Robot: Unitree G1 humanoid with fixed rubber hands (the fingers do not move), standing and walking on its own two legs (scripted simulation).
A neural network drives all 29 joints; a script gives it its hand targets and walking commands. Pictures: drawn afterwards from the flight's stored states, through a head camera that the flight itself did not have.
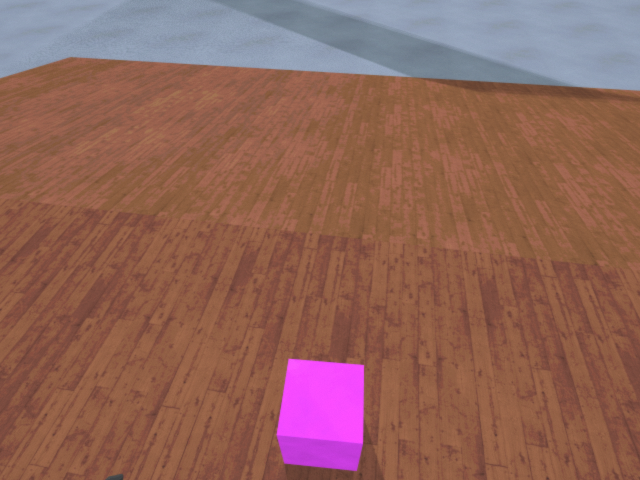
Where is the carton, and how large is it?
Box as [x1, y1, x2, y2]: [277, 359, 363, 470]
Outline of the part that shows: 289,359 277,429 277,438 284,463 356,470 362,445 363,365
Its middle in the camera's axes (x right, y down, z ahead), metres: +0.01 +0.50 +1.09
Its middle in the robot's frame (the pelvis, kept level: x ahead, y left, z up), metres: +0.45 +0.03 -0.66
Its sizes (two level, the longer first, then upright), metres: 0.210 0.200 0.250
